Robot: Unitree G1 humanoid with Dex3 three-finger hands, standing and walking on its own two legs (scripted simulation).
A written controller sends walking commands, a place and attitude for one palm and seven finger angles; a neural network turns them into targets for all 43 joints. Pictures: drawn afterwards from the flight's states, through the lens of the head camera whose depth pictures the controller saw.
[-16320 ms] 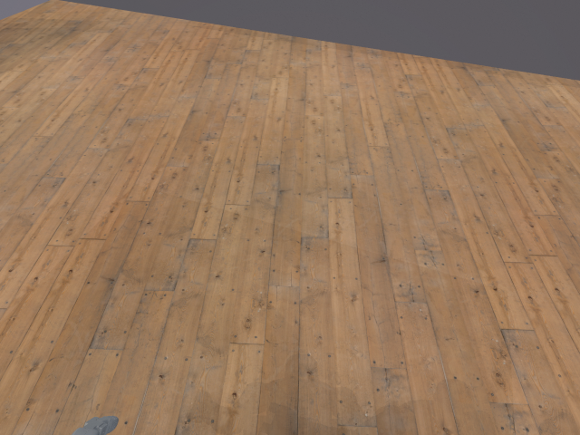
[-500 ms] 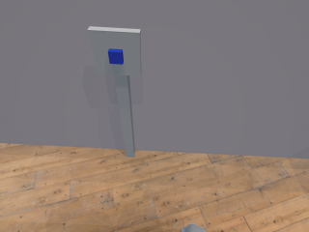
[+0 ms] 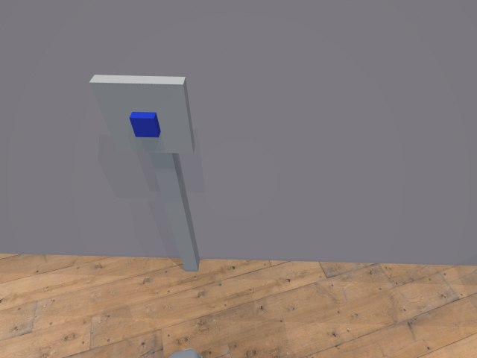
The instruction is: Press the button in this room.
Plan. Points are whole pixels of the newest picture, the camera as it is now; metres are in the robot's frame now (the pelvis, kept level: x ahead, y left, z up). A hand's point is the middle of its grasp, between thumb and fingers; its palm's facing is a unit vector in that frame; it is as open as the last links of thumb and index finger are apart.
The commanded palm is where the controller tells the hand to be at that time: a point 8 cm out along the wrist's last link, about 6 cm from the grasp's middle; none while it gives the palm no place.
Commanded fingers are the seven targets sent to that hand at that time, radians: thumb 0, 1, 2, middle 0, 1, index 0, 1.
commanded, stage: come to a stop and stand still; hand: left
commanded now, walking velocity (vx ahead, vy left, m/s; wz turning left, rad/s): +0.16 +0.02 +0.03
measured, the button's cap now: (146, 123) +0.56 +0.24 +0.08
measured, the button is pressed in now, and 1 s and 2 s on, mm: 0 0 0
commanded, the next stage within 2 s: none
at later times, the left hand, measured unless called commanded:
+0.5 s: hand out of the picture +0.06 +0.22 -0.18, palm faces -0.01 -0.97 -0.23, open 7.3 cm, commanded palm none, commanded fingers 0.00 0.90 0.90 -0.20 -0.30 -0.20 -0.30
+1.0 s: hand out of the picture +0.00 +0.18 -0.18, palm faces +0.01 -0.97 -0.24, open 7.3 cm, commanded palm none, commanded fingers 0.00 0.90 0.90 -0.20 -0.30 -0.20 -0.30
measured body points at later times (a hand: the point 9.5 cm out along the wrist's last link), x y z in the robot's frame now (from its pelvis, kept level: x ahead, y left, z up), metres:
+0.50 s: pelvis +0.02 +0.02 +0.00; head +0.06 +0.03 +0.45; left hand +0.06 +0.27 -0.16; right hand +0.07 -0.22 -0.15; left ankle +0.09 +0.13 -0.74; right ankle +0.00 -0.13 -0.69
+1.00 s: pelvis +0.00 +0.01 -0.01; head +0.04 -0.01 +0.44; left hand +0.00 +0.24 -0.16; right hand +0.01 -0.24 -0.16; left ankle -0.03 +0.13 -0.73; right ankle +0.01 -0.14 -0.74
